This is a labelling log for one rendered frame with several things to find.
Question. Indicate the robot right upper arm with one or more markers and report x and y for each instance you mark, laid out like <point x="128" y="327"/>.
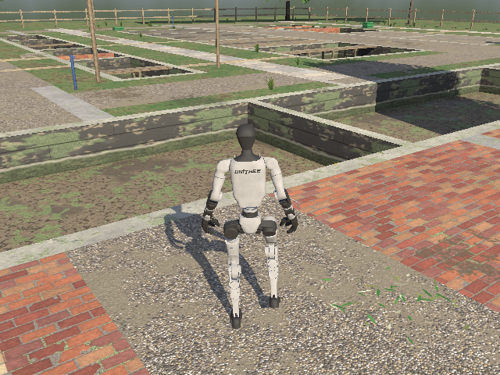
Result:
<point x="276" y="176"/>

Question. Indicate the robot left thigh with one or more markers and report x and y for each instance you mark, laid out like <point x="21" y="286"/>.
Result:
<point x="232" y="240"/>

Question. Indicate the robot torso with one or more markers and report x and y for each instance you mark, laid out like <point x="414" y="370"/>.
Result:
<point x="248" y="181"/>

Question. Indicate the left robot hand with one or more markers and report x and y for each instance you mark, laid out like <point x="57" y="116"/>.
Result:
<point x="211" y="223"/>

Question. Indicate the robot left upper arm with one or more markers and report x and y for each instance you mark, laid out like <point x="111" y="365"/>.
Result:
<point x="218" y="180"/>

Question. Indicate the left robot forearm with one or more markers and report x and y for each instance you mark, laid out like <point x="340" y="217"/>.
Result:
<point x="209" y="208"/>

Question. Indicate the right robot hand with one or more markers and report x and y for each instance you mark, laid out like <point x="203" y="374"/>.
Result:
<point x="287" y="222"/>

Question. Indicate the right robot forearm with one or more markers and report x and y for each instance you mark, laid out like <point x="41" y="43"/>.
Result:
<point x="287" y="206"/>

